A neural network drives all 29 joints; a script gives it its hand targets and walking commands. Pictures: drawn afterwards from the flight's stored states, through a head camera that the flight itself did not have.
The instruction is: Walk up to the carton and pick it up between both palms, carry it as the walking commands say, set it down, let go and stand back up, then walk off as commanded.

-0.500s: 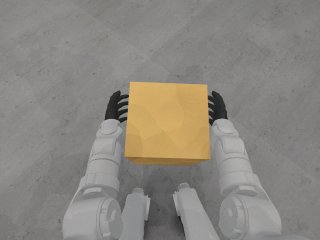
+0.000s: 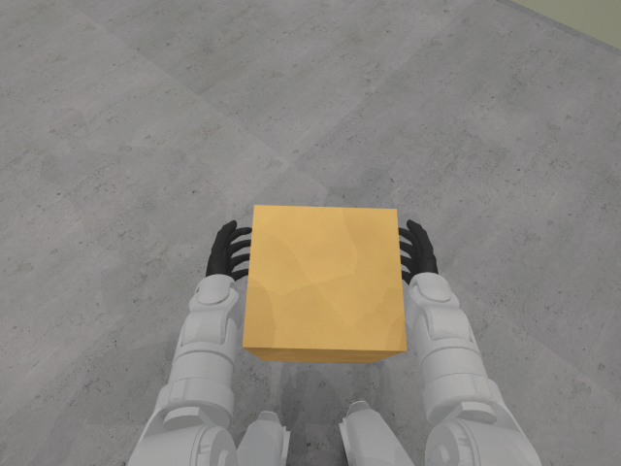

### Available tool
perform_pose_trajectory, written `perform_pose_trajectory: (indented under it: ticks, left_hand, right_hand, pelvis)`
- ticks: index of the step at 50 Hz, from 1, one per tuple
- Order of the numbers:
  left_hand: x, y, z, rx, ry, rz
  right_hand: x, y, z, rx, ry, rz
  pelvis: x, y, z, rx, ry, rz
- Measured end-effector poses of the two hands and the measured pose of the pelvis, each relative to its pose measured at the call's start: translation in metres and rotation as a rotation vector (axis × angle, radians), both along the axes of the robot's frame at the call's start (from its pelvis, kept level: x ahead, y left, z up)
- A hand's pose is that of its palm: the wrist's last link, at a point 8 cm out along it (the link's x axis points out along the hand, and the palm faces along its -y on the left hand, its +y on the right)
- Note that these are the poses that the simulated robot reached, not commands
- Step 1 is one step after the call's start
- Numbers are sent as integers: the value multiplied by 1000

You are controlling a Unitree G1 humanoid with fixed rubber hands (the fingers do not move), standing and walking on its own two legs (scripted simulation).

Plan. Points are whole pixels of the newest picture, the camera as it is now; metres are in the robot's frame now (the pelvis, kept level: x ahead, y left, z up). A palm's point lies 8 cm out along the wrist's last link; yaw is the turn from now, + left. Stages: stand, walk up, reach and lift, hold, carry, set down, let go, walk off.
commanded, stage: reach and lift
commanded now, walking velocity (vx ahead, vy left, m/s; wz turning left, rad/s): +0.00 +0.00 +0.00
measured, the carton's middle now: (320, 296) +0.36 -0.02 -0.11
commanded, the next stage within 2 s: none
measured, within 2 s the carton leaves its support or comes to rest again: neither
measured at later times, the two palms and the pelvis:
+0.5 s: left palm (206, 270) +0.35 +0.12 +0.03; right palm (437, 267) +0.34 -0.15 +0.02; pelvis +0.01 +0.00 +0.05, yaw +0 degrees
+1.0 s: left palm (184, 258) +0.34 +0.13 +0.10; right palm (457, 256) +0.33 -0.15 +0.09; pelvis +0.03 +0.00 +0.07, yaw +0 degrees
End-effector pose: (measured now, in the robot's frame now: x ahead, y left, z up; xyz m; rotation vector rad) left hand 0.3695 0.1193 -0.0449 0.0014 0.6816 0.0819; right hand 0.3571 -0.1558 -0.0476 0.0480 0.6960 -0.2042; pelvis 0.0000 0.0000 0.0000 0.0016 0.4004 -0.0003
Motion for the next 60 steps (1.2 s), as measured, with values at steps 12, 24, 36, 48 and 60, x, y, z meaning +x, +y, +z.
perform_pose_trajectory:
  ticks: [12, 24, 36, 48, 60]
  left_hand:
    - [-9, 3, 34, 6, 0, 2]
    - [-16, 3, 68, 10, -4, 1]
    - [-25, 4, 102, 10, -10, 3]
    - [-32, 7, 137, 22, -25, -6]
    - [-42, 6, 165, 22, -34, -15]
  right_hand:
    - [-7, 2, 34, -4, 1, 12]
    - [-14, 3, 67, -7, -4, 18]
    - [-23, 4, 101, -8, -10, 22]
    - [-30, 7, 135, -23, -24, 31]
    - [-41, 5, 165, -32, -32, 30]
  pelvis:
    - [6, 2, 28, 1, -71, -3]
    - [12, 1, 48, 2, -159, -8]
    - [20, 0, 63, -1, -268, -3]
    - [25, 1, 70, -4, -383, 5]
    - [23, 1, 73, -4, -486, 6]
